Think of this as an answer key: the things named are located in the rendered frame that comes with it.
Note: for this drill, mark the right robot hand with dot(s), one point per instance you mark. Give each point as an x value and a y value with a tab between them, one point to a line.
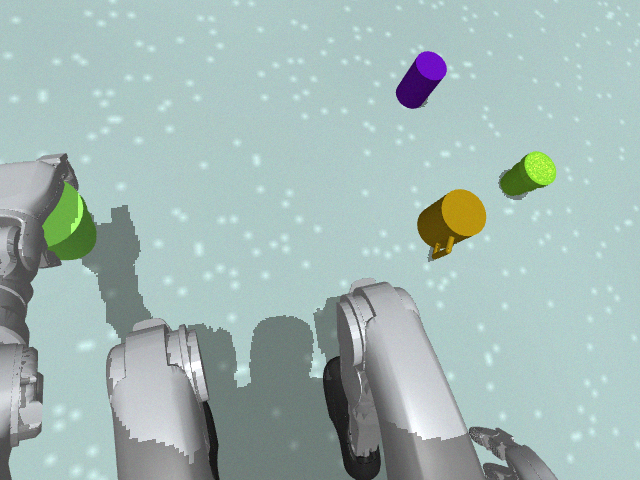
523	462

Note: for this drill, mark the left robot hand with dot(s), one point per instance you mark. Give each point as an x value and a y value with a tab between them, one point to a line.
35	188

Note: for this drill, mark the left robot foot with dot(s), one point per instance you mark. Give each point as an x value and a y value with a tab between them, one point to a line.
213	452

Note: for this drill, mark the right robot foot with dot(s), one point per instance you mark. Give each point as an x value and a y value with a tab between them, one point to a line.
358	467

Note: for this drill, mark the left robot arm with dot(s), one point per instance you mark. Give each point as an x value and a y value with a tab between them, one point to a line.
21	386

